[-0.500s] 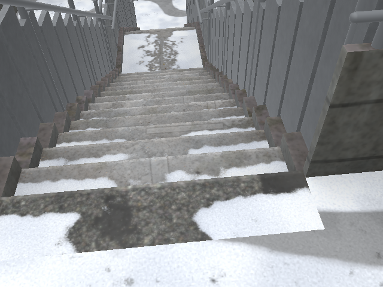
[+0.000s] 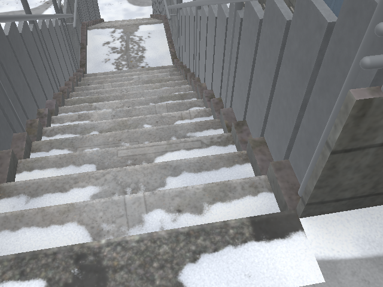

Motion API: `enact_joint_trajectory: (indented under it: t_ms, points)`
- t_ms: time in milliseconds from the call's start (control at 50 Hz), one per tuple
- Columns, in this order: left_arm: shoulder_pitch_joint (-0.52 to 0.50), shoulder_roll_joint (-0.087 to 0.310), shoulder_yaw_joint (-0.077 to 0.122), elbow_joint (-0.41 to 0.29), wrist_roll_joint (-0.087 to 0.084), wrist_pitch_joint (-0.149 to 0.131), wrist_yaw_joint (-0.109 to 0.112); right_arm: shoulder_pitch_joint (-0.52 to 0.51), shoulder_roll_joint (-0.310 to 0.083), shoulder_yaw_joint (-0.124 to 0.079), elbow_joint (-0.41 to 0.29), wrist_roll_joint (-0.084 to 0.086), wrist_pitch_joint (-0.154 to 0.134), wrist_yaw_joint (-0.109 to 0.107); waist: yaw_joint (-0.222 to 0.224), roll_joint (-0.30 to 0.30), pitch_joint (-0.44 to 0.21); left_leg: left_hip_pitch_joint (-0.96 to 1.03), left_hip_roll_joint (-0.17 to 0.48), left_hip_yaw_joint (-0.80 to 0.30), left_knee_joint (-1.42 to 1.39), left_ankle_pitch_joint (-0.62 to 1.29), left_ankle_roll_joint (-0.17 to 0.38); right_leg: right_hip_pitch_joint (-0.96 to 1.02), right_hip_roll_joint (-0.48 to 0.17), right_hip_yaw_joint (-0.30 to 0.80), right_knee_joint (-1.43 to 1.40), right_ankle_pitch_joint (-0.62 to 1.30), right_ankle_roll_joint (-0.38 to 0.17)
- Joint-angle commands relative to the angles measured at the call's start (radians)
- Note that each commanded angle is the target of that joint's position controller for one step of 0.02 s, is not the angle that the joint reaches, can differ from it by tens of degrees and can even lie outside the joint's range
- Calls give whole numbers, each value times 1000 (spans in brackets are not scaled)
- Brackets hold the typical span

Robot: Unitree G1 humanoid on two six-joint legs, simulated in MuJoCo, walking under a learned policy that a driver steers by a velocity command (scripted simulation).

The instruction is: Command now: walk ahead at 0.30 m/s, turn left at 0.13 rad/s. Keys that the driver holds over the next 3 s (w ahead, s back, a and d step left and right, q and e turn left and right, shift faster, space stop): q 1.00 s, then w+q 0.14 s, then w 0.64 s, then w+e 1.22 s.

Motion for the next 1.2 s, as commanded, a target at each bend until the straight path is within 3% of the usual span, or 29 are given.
enact_joint_trajectory:
  t_ms: [20, 100, 180, 200, 220, 240, 260, 280, 300, 320, 360, 420, 500, 560, 620, 640, 660, 680, 700, 720, 740, 760, 840, 1000, 1060, 1120, 1140, 1180, 1200]
  points:
    - [49, 40, -2, -43, -16, 13, -7, -115, -140, -21, -88, 9, -38, 26, 78, 88, -35, -238, 194, -90, -132, 550, 179, 261, 25, -78, -247, 194, 73]
    - [-36, 110, 24, -78, -27, 25, 28, -29, -202, -62, -86, 18, -20, 51, 58, 87, -58, -5, 273, -203, -23, 688, 188, 202, 59, -32, -463, 255, 95]
    - [-35, 151, 54, -68, -43, 1, 77, -68, -187, -81, -117, 30, 17, 38, 81, 71, -115, 104, 267, -283, 96, 598, 109, 334, 66, -24, -670, 321, -6]
    - [5, 209, 74, -66, -63, -14, 87, -45, -161, -75, -126, 42, 24, 36, 86, 25, -201, 98, 200, -251, 190, 521, 55, 483, 16, -7, -706, 551, -95]
    - [53, 286, 89, -99, -68, -27, 104, 45, -52, -43, -159, 40, 25, 29, 60, -141, -392, -101, 64, -162, 408, 179, -35, 816, -226, 214, -708, 920, -337]
    - [121, 232, 78, -87, -38, -29, 107, 97, -31, -32, -167, 16, 23, 18, 87, -235, -460, -349, -30, -110, 600, -533, -87, 999, -428, 472, -767, 878, -479]
    - [85, 203, 88, -81, -11, -39, 117, 39, -112, -56, -152, 5, 37, 10, 81, -103, -248, -387, 86, -168, 766, -545, -82, 782, -366, 377, -812, 533, -337]
    - [-22, 186, 89, -109, -40, -40, 122, 46, -124, -62, -138, 1, 54, -13, 33, -66, -149, -346, 129, -149, 786, -493, -94, 611, -289, 251, -870, 362, -253]
    - [-96, 131, 72, -143, -57, -36, 124, 69, -134, -69, -132, -6, 64, -29, -6, -59, -121, -280, 147, -140, 752, -446, -112, 517, -245, 176, -915, 283, -210]
    - [-111, 138, 74, -160, -72, -34, 125, 58, -107, -65, -140, -12, 65, -31, -10, -80, -81, -230, 134, -111, 798, -390, -126, 430, -208, 97, -932, 350, -204]
    - [-157, 155, 85, -199, -44, -32, 129, 30, -69, -46, -165, 0, 70, -2, -13, -18, -104, -173, 119, -27, 788, -293, -142, 394, -133, -57, -944, 343, -179]
    - [-87, 212, 116, -202, -46, -28, 135, -45, -128, -54, -206, 16, 76, 43, 49, -61, -91, -176, 142, 21, 637, -243, -163, 462, -124, -125, -945, 282, -182]
    - [-27, 224, 137, -201, -26, -31, 129, -77, -146, -47, -248, 20, 91, 37, 67, -57, -82, -206, 212, -43, 456, -287, -116, 589, -271, -22, -936, 277, -221]
    - [-80, 208, 135, -231, -28, -31, 132, -66, -182, -66, -242, 27, 84, 40, 48, -61, -95, -135, 185, -12, 338, -199, -59, 603, -252, -72, -922, 191, -185]
    - [-116, 206, 123, -212, -24, -11, 139, -56, -189, -89, -262, 53, 59, 58, 13, -33, -111, 70, 112, 18, 51, 59, 39, 512, -209, -139, -820, 77, -80]
    - [-55, 155, 108, -187, -19, -1, 132, -28, -209, -104, -266, 47, 48, 54, 12, 36, -138, 183, 150, -48, 0, 220, 97, 447, -151, -188, -716, -9, -15]
    - [-9, 54, 83, -265, -22, -2, 133, 10, -339, -130, -289, 50, 26, 29, 54, 300, -218, 324, 448, -425, -23, 674, 350, 265, 28, -324, -411, -338, 107]
    - [-22, 105, 85, -247, -31, -24, 121, 10, -365, -140, -290, -6, -11, 16, 23, 134, -61, 227, 505, -534, -85, 461, 361, 94, 84, -108, -348, -382, 128]
    - [-60, 162, 103, -235, -39, -15, 114, -37, -356, -149, -273, -16, -29, 2, 29, 130, -19, 202, 429, -428, -98, 320, 279, 46, 64, -35, -277, -311, 126]
    - [-46, 218, 128, -221, -36, -8, 121, -83, -323, -143, -280, 14, -27, 0, 51, 159, -44, 218, 389, -369, -85, 295, 243, 32, 67, -42, -201, -267, 136]
    - [-37, 225, 134, -211, -18, 0, 128, -104, -280, -123, -288, 47, -19, 1, 63, 175, -62, 198, 370, -337, -80, 311, 221, 51, 68, -29, -149, -232, 140]
    - [-47, 187, 123, -221, -15, 5, 127, -111, -267, -116, -292, 55, -9, 3, 75, 185, -47, 131, 345, -302, -88, 305, 193, 99, 71, -26, -105, -190, 136]
    - [18, 160, 115, -195, -47, 13, 108, -117, -271, -111, -333, 24, 3, 15, 86, 162, -43, 78, 313, -285, -85, 335, 204, 154, 104, -40, -73, -46, 151]
    - [4, 184, 88, -163, -42, 50, 102, -49, -297, -115, -353, 33, -2, 34, 16, 150, -67, 229, 350, -467, -7, 396, 244, 106, 74, -16, -278, -131, 180]
    - [3, 171, 69, -156, -12, 32, 94, -40, -275, -103, -358, 29, 15, 33, -14, 141, -36, 168, 310, -544, -76, -139, 223, 150, 77, -15, -364, -134, 152]
    - [3, 158, 52, -167, -16, 12, 76, -70, -281, -96, -368, 28, 29, 24, -18, 154, -9, 103, 281, -600, -93, -341, 194, 232, 111, -42, -473, -153, 121]
    - [-58, 183, 81, -207, -83, 46, 59, -86, -339, -124, -332, 56, 100, 10, 7, 221, -17, 98, 165, -481, 42, 11, 123, 260, 167, -75, -545, -73, 99]
    - [77, 160, 71, -181, -59, 64, 53, -102, -300, -109, -351, 74, 133, -7, 67, 184, -117, 23, 136, -450, 162, 115, 64, 465, 186, -111, -671, 42, 79]
    - [129, 182, 74, -175, -49, 62, 60, -106, -247, -93, -361, 77, 134, -16, 91, 125, -132, -108, 108, -441, 222, -38, 27, 605, 104, -34, -698, 17, 56]
Next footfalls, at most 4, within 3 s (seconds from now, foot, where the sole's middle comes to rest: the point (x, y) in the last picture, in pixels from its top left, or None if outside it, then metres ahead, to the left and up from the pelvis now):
0.20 right None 0.25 -0.13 -0.78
0.62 left None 0.11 0.11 -0.78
1.22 right None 0.26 -0.05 -0.78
1.56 left None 0.23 0.24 -0.78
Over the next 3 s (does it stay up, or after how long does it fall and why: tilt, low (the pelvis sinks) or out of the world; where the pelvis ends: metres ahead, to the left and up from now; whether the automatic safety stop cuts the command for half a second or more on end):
stays up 0.80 0.54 -0.20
